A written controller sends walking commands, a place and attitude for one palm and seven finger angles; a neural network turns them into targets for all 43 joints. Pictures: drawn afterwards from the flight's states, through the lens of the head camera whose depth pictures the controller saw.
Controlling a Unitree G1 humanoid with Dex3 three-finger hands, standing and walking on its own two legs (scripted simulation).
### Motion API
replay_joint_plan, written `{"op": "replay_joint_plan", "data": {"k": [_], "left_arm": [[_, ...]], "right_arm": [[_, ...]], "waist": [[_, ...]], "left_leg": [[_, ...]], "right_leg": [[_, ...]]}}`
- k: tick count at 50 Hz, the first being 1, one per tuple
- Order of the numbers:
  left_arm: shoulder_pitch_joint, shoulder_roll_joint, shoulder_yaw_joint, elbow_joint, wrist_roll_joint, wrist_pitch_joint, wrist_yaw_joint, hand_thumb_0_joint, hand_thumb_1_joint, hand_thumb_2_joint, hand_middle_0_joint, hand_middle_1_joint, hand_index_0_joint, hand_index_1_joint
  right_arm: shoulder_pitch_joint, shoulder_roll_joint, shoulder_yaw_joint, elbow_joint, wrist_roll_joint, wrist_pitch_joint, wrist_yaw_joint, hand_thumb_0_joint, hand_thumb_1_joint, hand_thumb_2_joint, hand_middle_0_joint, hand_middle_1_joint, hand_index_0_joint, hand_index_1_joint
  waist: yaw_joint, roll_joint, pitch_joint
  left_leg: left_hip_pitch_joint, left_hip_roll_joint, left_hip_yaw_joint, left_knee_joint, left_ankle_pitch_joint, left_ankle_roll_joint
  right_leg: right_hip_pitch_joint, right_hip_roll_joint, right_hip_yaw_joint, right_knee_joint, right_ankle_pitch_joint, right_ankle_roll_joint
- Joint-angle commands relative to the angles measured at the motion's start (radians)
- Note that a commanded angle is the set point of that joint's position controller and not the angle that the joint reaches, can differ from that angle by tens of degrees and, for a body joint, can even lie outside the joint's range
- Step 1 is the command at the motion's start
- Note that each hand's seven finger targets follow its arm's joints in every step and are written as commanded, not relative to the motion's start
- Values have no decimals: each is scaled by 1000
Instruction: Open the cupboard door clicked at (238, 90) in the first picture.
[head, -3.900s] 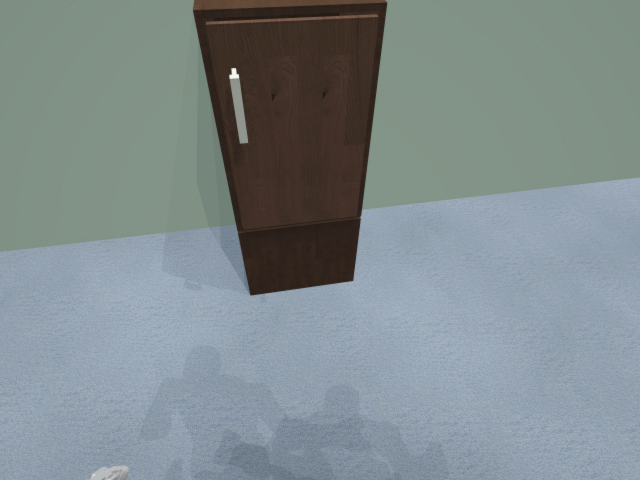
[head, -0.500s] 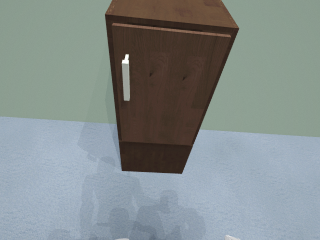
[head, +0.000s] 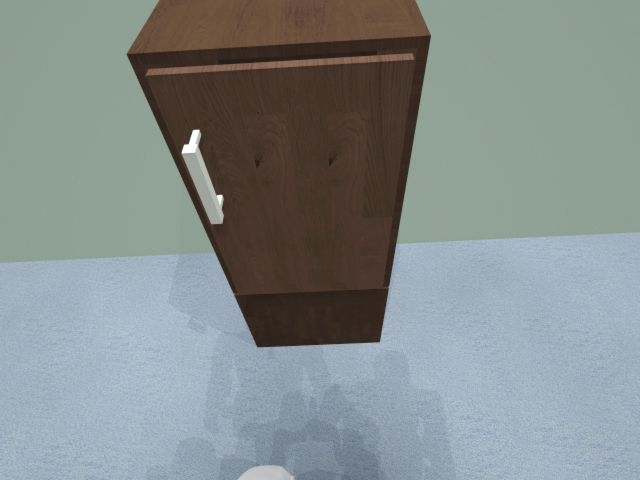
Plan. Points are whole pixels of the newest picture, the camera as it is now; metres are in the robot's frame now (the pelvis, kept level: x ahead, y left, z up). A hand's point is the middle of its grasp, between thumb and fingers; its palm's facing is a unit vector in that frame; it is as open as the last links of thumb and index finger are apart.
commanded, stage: come to a stop and stand still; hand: left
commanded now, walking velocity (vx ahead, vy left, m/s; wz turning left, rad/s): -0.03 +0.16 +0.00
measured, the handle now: (206, 179) +0.55 +0.22 +0.04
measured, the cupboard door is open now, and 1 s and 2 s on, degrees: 0 0 0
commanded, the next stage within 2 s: look again from close up in 1.14 s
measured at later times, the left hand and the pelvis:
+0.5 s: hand out of the picture -0.05 +0.25 -0.17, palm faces +0.08 -0.97 -0.22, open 7.4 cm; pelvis -0.05 +0.05 +0.01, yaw +0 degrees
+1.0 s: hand out of the picture -0.08 +0.20 -0.17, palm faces +0.03 -0.99 -0.17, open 7.3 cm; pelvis -0.08 +0.04 +0.01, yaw +0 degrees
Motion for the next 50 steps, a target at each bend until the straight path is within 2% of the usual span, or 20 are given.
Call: {"op": "replay_joint_plan", "data": {"k": [1,7,9,11,12,13,14,15,16,18,20,24,26,27,28,29,31,36,42,50], "left_arm": [[72,199,51,-53,-4,-6,20,0,900,900,-200,-300,-200,-300],[72,226,62,-67,14,3,8,0,900,900,-200,-300,-200,-300],[59,233,63,-67,13,8,2,0,900,900,-200,-300,-200,-300],[19,228,61,-74,4,19,-3,0,900,900,-200,-300,-200,-300],[15,195,51,-78,-5,25,-7,0,900,900,-200,-300,-200,-300],[22,138,40,-91,-15,32,-12,0,900,900,-200,-300,-200,-300],[-10,108,34,-105,-14,37,-13,0,900,900,-200,-300,-200,-300],[-6,124,36,-105,-10,38,-15,0,900,900,-200,-300,-200,-300],[13,122,38,-77,1,45,-16,0,900,900,-200,-300,-200,-300],[92,120,37,-30,1,43,-23,0,900,900,-200,-300,-200,-300],[133,107,25,-3,-3,32,-25,0,900,900,-200,-300,-200,-300],[75,86,-3,-11,-12,9,-18,0,900,900,-200,-300,-200,-300],[134,85,-7,24,-17,-6,-12,0,900,900,-200,-300,-200,-300],[169,103,-8,47,-15,-17,-7,0,900,900,-200,-300,-200,-300],[159,130,-8,59,-14,-25,-2,0,900,900,-200,-300,-200,-300],[155,144,-12,62,-16,-28,-2,0,900,900,-200,-300,-200,-300],[141,128,-15,78,-18,-33,0,0,900,900,-200,-300,-200,-300],[138,90,-27,85,-21,-22,1,0,900,900,-200,-300,-200,-300],[153,85,-25,101,-23,-14,0,0,900,900,-200,-300,-200,-300],[165,77,-24,101,-22,-17,-1,0,900,900,-200,-300,-200,-300]], "right_arm": [[29,-62,-14,-60,-8,-5,6,0,-900,-900,200,300,200,300],[6,-48,-1,-89,-7,-23,18,0,-900,-900,200,300,200,300],[37,-52,2,-85,-3,-34,17,0,-900,-900,200,300,200,300],[136,-48,8,-54,-3,-43,13,0,-900,-900,200,300,200,300],[162,-76,8,-47,-4,-51,10,0,-900,-900,200,300,200,300],[149,-143,-5,-64,-14,-57,7,0,-900,-900,200,300,200,300],[84,-203,-10,-102,-19,-53,2,0,-900,-900,200,300,200,300],[6,-196,0,-126,-20,-52,-1,0,-900,-900,200,300,200,300],[-48,-171,7,-126,-21,-57,-5,0,-900,-900,200,300,200,300],[-81,-141,23,-123,-17,-59,-14,0,-900,-900,200,300,200,300],[-60,-125,29,-108,-9,-65,-17,0,-900,-900,200,300,200,300],[70,-126,24,-48,-13,-72,-21,0,-900,-900,200,300,200,300],[84,-125,25,-27,-3,-78,-20,0,-900,-900,200,300,200,300],[89,-105,28,-19,5,-84,-17,0,-900,-900,200,300,200,300],[88,-74,34,-20,14,-86,-15,0,-900,-900,200,300,200,300],[82,-60,42,-22,14,-87,-12,0,-900,-900,200,300,200,300],[72,-53,47,2,3,-74,-13,0,-900,-900,200,300,200,300],[92,-57,56,51,1,-74,-14,0,-900,-900,200,300,200,300],[107,-40,62,73,-1,-72,-18,0,-900,-900,200,300,200,300],[143,-30,59,82,-2,-72,-19,0,-900,-900,200,300,200,300]], "waist": [[32,-189,-146],[55,-254,-128],[39,-270,-129],[-10,-230,-123],[-24,-122,-113],[-22,126,-68],[-23,267,16],[8,187,54],[24,215,44],[57,176,43],[56,103,7],[-9,82,-74],[14,39,-126],[17,-23,-156],[-3,-94,-144],[-6,-120,-134],[-10,-224,-102],[-3,-95,-24],[4,-25,27],[3,-53,10]], "left_leg": [[-90,21,-66,144,59,-21],[21,17,-8,-200,33,-12],[94,5,14,-344,66,-1],[280,-6,43,-561,221,9],[327,30,-8,-642,223,16],[250,193,-244,-781,95,65],[48,319,-379,-909,-1,129],[-90,333,-367,-940,-69,168],[-115,279,-307,-953,-80,154],[-56,204,-193,-888,59,140],[79,179,-134,-840,204,149],[301,210,-173,-740,530,182],[310,190,-146,-650,660,149],[266,150,-113,-603,617,105],[206,108,-72,-595,504,64],[204,78,-52,-619,421,50],[224,69,-35,-625,402,32],[255,97,-57,-687,401,46],[210,92,-60,-714,312,45],[207,93,-61,-706,296,44]], "right_leg": [[160,-278,222,-200,538,-151],[122,-250,241,-270,153,-138],[92,-231,248,-268,82,-127],[-42,-179,197,-224,-77,-62],[-116,-123,157,-151,-167,-22],[-192,-26,75,11,-219,27],[-174,31,40,149,-253,48],[-97,8,101,233,-211,38],[-63,11,121,294,-181,38],[-79,34,120,400,-123,39],[-109,29,103,359,-115,46],[-45,24,74,37,-184,54],[100,23,73,-197,13,55],[197,-17,128,-259,163,41],[228,-91,207,-237,282,11],[213,-135,217,-222,357,-15],[174,-114,207,-217,378,-36],[97,-51,169,-256,110,-7],[85,-37,176,-287,-6,-6],[83,-35,174,-294,-35,-7]]}}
